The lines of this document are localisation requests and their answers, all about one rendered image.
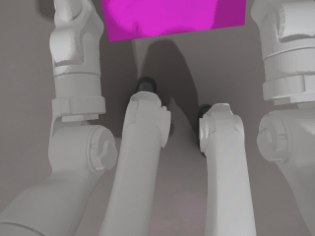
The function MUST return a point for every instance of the left robot upper arm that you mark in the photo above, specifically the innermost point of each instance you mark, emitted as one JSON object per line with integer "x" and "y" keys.
{"x": 78, "y": 155}

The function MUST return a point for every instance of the right robot upper arm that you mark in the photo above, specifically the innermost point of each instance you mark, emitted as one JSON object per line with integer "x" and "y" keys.
{"x": 287, "y": 138}

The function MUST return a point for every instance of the carton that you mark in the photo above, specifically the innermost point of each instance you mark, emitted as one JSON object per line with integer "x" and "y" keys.
{"x": 131, "y": 19}

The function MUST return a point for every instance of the robot left thigh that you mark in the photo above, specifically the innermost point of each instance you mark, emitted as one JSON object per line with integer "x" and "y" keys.
{"x": 130, "y": 206}

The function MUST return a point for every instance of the robot thigh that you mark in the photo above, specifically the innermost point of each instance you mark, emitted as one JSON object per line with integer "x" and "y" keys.
{"x": 130, "y": 206}
{"x": 229, "y": 201}

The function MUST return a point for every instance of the left robot forearm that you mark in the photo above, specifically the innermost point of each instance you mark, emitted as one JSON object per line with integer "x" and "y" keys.
{"x": 74, "y": 48}

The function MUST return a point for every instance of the right robot forearm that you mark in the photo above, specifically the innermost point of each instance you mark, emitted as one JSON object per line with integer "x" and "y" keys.
{"x": 287, "y": 34}

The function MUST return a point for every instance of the robot right thigh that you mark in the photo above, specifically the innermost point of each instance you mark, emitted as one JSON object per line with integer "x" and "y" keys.
{"x": 229, "y": 201}

